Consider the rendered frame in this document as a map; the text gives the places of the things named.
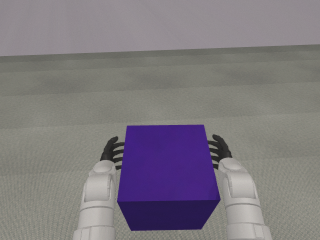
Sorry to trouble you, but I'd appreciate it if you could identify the robot right hand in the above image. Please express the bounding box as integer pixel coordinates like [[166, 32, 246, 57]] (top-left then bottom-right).
[[207, 134, 233, 170]]

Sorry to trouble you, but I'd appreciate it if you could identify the robot right forearm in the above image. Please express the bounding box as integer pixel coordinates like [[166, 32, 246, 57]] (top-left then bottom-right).
[[218, 157, 272, 240]]

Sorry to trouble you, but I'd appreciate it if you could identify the robot left hand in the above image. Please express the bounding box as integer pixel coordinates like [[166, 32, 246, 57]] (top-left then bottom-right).
[[100, 136, 125, 170]]

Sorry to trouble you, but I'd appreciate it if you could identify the carton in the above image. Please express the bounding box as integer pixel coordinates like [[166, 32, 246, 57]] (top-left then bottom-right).
[[117, 124, 221, 231]]

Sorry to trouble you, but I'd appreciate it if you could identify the robot left forearm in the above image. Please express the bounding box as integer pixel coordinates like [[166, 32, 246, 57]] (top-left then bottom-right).
[[72, 160, 118, 240]]

